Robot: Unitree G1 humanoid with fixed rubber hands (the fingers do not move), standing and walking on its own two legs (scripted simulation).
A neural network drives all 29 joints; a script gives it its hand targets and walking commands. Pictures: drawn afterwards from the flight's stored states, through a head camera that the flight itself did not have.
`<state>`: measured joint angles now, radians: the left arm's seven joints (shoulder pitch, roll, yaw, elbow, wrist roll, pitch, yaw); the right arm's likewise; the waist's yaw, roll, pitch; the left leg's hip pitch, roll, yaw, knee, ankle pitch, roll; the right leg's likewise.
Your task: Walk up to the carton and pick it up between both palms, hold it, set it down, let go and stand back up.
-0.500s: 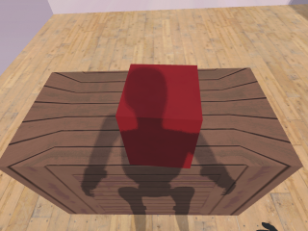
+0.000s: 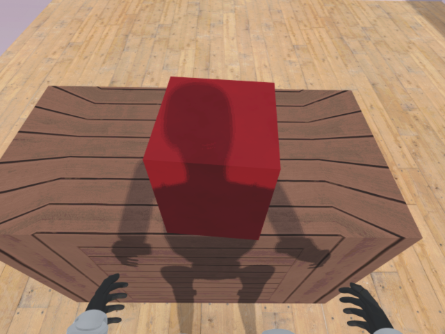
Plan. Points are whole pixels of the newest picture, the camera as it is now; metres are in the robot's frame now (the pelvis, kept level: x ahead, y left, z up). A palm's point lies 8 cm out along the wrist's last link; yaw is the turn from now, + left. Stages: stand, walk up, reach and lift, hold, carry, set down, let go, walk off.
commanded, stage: reach and lift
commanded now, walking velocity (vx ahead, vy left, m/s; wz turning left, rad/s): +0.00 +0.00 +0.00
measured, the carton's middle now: (217, 162) +0.43 +0.02 +0.04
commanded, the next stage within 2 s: none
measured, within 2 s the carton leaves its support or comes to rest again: neither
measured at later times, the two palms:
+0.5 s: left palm (77, 325) +0.16 +0.25 -0.03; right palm (358, 320) +0.15 -0.21 -0.04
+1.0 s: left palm (69, 322) +0.16 +0.25 +0.00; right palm (354, 306) +0.16 -0.18 +0.01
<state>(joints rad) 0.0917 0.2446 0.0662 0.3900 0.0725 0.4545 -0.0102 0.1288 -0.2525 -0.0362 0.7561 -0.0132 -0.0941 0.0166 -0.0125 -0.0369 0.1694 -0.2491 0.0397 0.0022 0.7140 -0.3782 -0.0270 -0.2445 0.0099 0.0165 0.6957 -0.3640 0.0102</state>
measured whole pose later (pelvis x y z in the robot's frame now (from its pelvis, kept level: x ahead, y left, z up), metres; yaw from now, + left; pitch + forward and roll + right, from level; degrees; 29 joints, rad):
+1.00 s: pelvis +0.01 +0.02 +0.03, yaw -2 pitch -7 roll +0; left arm 0.37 0.28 -0.01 0.13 -0.16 0.11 0.01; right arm 0.41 -0.06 -0.04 0.18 0.07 -0.03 -0.06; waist 0.05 -0.03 0.09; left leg -0.02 0.02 0.05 0.36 -0.22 0.00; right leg -0.02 -0.01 0.05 0.34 -0.19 0.03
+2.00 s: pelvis +0.03 +0.01 +0.03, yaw -1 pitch -5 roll +0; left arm 0.10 0.27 0.06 -0.11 -0.26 0.33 -0.05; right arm 0.23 -0.14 0.02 -0.19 0.22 0.22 -0.21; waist 0.03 0.01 0.07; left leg -0.03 0.03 0.04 0.35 -0.23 -0.02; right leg -0.04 0.00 0.04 0.34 -0.22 0.02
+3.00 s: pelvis +0.00 +0.00 +0.03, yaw -1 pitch +1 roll +0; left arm -0.78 0.43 0.09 0.44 -0.28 0.63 0.01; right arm -0.66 -0.25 -0.02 0.36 0.37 0.46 -0.22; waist -0.04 -0.04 0.01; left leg -0.22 0.04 0.03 0.39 -0.19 -0.02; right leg -0.22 0.01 0.04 0.36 -0.17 0.02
